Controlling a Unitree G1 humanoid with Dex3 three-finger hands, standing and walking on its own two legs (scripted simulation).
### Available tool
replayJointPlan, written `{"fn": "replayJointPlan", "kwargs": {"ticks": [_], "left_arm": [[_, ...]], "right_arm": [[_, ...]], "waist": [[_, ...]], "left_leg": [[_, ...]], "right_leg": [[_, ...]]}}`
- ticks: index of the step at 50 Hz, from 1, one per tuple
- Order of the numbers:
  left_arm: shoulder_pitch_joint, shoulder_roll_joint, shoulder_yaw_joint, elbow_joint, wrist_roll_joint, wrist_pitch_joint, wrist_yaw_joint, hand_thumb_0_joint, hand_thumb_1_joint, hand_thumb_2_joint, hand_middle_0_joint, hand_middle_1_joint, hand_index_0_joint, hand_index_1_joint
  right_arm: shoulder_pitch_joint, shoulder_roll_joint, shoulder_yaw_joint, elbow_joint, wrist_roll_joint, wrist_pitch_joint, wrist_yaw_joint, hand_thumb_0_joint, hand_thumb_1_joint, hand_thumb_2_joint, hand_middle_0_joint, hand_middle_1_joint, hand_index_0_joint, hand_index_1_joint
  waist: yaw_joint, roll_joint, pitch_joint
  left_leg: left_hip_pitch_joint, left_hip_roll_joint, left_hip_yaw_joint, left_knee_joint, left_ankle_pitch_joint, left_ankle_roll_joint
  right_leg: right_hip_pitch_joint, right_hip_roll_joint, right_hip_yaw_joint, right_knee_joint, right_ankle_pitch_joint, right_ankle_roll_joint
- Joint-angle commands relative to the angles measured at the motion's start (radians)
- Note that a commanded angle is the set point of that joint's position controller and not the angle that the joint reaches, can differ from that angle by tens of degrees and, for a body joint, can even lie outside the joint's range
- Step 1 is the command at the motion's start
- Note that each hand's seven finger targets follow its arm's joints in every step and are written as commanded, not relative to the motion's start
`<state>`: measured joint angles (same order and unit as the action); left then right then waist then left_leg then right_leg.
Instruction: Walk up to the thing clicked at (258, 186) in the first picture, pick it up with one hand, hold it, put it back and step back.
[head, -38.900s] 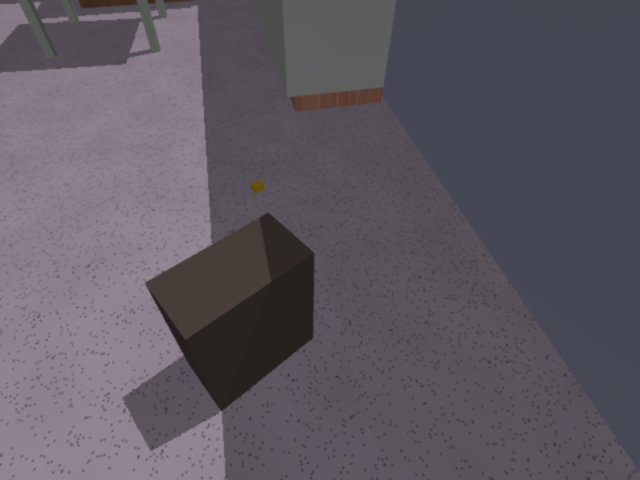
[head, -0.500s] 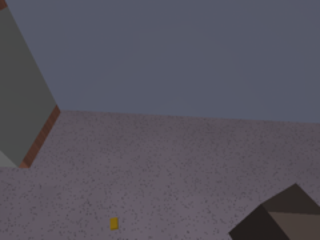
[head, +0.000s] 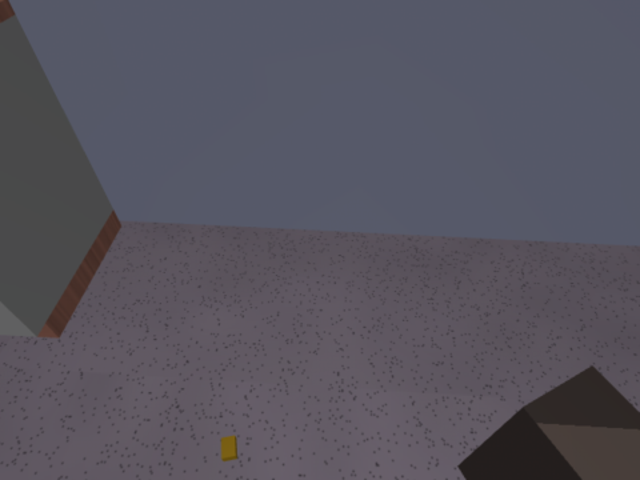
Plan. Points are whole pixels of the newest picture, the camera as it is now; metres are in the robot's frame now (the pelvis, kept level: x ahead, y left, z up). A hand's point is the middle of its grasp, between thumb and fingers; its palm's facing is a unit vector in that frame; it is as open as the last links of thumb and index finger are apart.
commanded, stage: stand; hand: left
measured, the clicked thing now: (229, 448) +0.36 +0.26 -0.77
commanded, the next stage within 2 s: walk up in 0.78 s
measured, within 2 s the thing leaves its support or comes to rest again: neither
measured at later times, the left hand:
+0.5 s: hand out of the picture +0.06 +0.25 -0.16, palm faces -0.04 -0.94 -0.35, open 7.4 cm
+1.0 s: hand out of the picture +0.07 +0.26 -0.16, palm faces +0.01 -0.94 -0.35, open 7.4 cm
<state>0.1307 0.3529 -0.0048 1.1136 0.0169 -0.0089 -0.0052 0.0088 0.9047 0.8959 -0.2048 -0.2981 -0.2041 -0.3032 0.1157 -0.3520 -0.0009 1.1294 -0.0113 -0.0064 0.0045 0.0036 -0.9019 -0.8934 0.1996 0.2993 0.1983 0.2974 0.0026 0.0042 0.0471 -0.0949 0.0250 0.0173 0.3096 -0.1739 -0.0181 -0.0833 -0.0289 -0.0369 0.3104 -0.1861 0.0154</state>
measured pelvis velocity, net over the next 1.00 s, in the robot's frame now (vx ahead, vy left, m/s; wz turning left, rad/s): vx -0.01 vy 0.00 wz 0.01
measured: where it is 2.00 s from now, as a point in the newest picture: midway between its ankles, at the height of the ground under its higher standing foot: outside the picture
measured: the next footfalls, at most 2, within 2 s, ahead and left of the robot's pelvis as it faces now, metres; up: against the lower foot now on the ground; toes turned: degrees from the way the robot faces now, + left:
none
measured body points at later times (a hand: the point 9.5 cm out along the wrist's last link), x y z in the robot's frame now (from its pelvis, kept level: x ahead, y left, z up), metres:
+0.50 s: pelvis +0.00 +0.00 +0.00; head +0.00 +0.00 +0.45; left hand +0.07 +0.30 -0.13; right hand +0.06 -0.30 -0.13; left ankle +0.00 +0.13 -0.75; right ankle -0.01 -0.13 -0.75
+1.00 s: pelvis -0.01 +0.00 +0.00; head +0.01 +0.00 +0.45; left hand +0.07 +0.30 -0.13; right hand +0.07 -0.30 -0.13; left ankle +0.00 +0.13 -0.75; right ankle -0.01 -0.13 -0.75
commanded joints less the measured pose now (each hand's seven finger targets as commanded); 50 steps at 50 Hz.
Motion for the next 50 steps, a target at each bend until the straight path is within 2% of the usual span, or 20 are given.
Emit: {"fn": "replayJointPlan", "kwargs": {"ticks": [1,4,7,10,17,23,27,36,38,39,40,42,50], "left_arm": [[-0.031,0.216,0.045,-0.061,-0.006,-0.022,0.016,0.000,0.900,0.900,-0.200,-0.300,-0.200,-0.300],[-0.029,0.215,0.044,-0.057,-0.005,-0.020,0.015,0.000,0.900,0.900,-0.200,-0.300,-0.200,-0.300],[-0.028,0.213,0.043,-0.057,-0.006,-0.021,0.014,0.000,0.900,0.900,-0.200,-0.300,-0.200,-0.300],[-0.033,0.218,0.045,-0.063,-0.004,-0.023,0.015,0.000,0.900,0.900,-0.200,-0.300,-0.200,-0.300],[-0.032,0.218,0.044,-0.064,-0.005,-0.025,0.014,0.000,0.900,0.900,-0.200,-0.300,-0.200,-0.300],[-0.027,0.214,0.043,-0.059,-0.005,-0.020,0.013,0.000,0.900,0.900,-0.200,-0.300,-0.200,-0.300],[-0.030,0.222,0.046,-0.060,-0.005,-0.024,0.014,0.000,0.900,0.900,-0.200,-0.300,-0.200,-0.300],[-0.026,0.210,0.044,-0.055,-0.006,-0.018,0.012,0.000,0.900,0.900,-0.200,-0.300,-0.200,-0.300],[-0.026,0.217,0.045,-0.056,-0.005,-0.019,0.013,0.000,0.900,0.900,-0.200,-0.300,-0.200,-0.300],[-0.055,0.222,0.066,-0.059,-0.015,-0.011,0.011,0.000,0.900,0.900,-0.200,-0.300,-0.200,-0.300],[-0.049,0.217,0.067,-0.057,-0.018,-0.008,0.013,0.000,0.900,0.900,-0.200,-0.300,-0.200,-0.300],[-0.039,0.213,0.068,-0.063,-0.016,-0.005,0.013,0.000,0.900,0.900,-0.200,-0.300,-0.200,-0.300],[-0.064,0.208,0.072,-0.066,-0.014,0.006,0.011,0.000,0.900,0.900,-0.200,-0.300,-0.200,-0.300]], "right_arm": [[-0.033,-0.212,-0.038,-0.063,-0.001,-0.022,-0.013,0.000,-0.900,-0.900,0.200,0.300,0.200,0.300],[-0.034,-0.211,-0.038,-0.063,0.000,-0.018,-0.013,0.000,-0.900,-0.900,0.200,0.300,0.200,0.300],[-0.033,-0.214,-0.039,-0.062,0.002,-0.020,-0.012,0.000,-0.900,-0.900,0.200,0.300,0.200,0.300],[-0.037,-0.213,-0.041,-0.065,0.001,-0.020,-0.011,0.000,-0.900,-0.900,0.200,0.300,0.200,0.300],[-0.038,-0.214,-0.041,-0.063,0.000,-0.020,-0.010,0.000,-0.900,-0.900,0.200,0.300,0.200,0.300],[-0.039,-0.218,-0.041,-0.061,-0.001,-0.021,-0.010,0.000,-0.900,-0.900,0.200,0.300,0.200,0.300],[-0.032,-0.212,-0.041,-0.060,0.002,-0.022,-0.010,0.000,-0.900,-0.900,0.200,0.300,0.200,0.300],[-0.030,-0.214,-0.038,-0.055,0.000,-0.021,-0.012,0.000,-0.900,-0.900,0.200,0.300,0.200,0.300],[-0.030,-0.212,-0.039,-0.057,0.001,-0.022,-0.011,0.000,-0.900,-0.900,0.200,0.300,0.200,0.300],[-0.034,-0.227,-0.049,-0.063,0.017,-0.020,-0.009,0.000,-0.900,-0.900,0.200,0.300,0.200,0.300],[-0.030,-0.221,-0.049,-0.066,0.020,-0.019,-0.010,0.000,-0.900,-0.900,0.200,0.300,0.200,0.300],[-0.029,-0.223,-0.052,-0.071,0.020,-0.018,-0.011,0.000,-0.900,-0.900,0.200,0.300,0.200,0.300],[-0.057,-0.214,-0.056,-0.087,0.013,-0.006,-0.010,0.000,-0.900,-0.900,0.200,0.300,0.200,0.300]], "waist": [[-0.003,-0.005,-0.062],[-0.003,-0.011,-0.037],[-0.002,-0.005,-0.033],[-0.004,-0.011,-0.065],[-0.004,-0.001,-0.067],[0.000,0.005,-0.054],[-0.003,-0.012,-0.075],[-0.001,0.000,-0.035],[-0.004,-0.004,-0.050],[0.000,-0.011,-0.041],[-0.001,-0.008,-0.064],[0.003,-0.008,-0.092],[0.001,0.002,-0.077]], "left_leg": [[0.011,0.114,-0.086,-0.036,0.171,0.032],[-0.006,0.110,-0.086,-0.045,0.120,0.035],[-0.003,0.112,-0.092,-0.050,0.112,0.035],[0.013,0.115,-0.090,-0.038,0.128,0.036],[0.009,0.113,-0.089,-0.039,0.125,0.036],[-0.005,0.113,-0.094,-0.053,0.090,0.035],[0.018,0.114,-0.094,-0.040,0.144,0.035],[-0.011,0.108,-0.094,-0.054,0.097,0.032],[-0.002,0.110,-0.095,-0.050,0.109,0.032],[-0.029,0.114,-0.105,-0.020,0.225,0.039],[-0.012,0.120,-0.103,-0.016,0.274,0.037],[-0.003,0.119,-0.095,-0.003,0.286,0.043],[-0.037,0.102,-0.100,0.004,0.165,0.038]], "right_leg": [[-0.003,-0.114,0.088,-0.040,0.165,-0.031],[-0.015,-0.111,0.089,-0.051,0.121,-0.031],[-0.025,-0.109,0.092,-0.056,0.096,-0.031],[-0.007,-0.114,0.094,-0.052,0.121,-0.033],[-0.002,-0.115,0.095,-0.052,0.127,-0.031],[-0.011,-0.110,0.095,-0.051,0.084,-0.034],[-0.004,-0.114,0.094,-0.044,0.127,-0.032],[-0.022,-0.110,0.095,-0.052,0.091,-0.033],[-0.016,-0.109,0.093,-0.047,0.098,-0.033],[-0.004,-0.105,0.090,-0.011,0.199,-0.037],[0.009,-0.103,0.076,-0.001,0.228,-0.037],[0.026,-0.103,0.074,0.008,0.238,-0.037],[-0.012,-0.106,0.084,-0.003,0.133,-0.042]]}}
